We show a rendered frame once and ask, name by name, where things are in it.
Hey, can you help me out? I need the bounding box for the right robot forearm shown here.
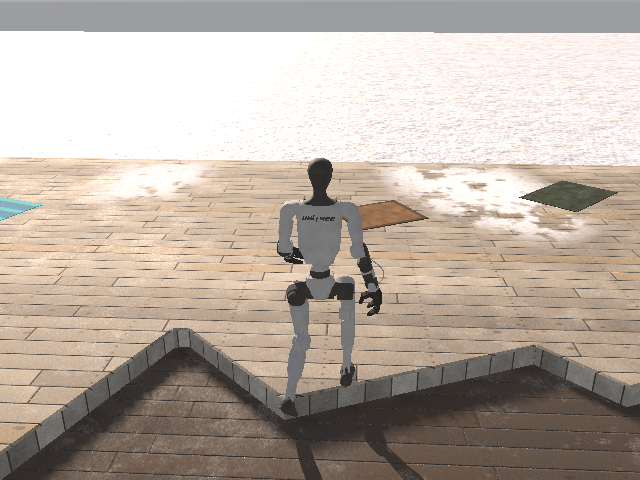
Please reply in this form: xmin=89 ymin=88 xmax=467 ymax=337
xmin=357 ymin=243 xmax=379 ymax=292

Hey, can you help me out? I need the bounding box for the humanoid robot head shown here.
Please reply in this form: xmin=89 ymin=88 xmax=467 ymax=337
xmin=303 ymin=158 xmax=337 ymax=206

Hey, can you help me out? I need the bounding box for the left robot upper arm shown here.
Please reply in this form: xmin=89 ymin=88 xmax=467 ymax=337
xmin=278 ymin=200 xmax=300 ymax=253

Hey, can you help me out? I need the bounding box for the right robot upper arm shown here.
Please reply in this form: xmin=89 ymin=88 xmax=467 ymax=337
xmin=340 ymin=201 xmax=366 ymax=259

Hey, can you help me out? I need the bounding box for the left robot forearm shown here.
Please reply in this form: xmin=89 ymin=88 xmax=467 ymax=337
xmin=277 ymin=240 xmax=294 ymax=259

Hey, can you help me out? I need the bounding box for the right robot hand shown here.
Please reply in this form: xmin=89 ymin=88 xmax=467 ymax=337
xmin=359 ymin=288 xmax=382 ymax=316

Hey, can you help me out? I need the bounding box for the robot right foot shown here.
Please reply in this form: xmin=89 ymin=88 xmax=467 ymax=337
xmin=340 ymin=362 xmax=355 ymax=386

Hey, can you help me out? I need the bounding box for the left robot hand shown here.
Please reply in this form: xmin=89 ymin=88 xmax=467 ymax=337
xmin=284 ymin=246 xmax=304 ymax=264

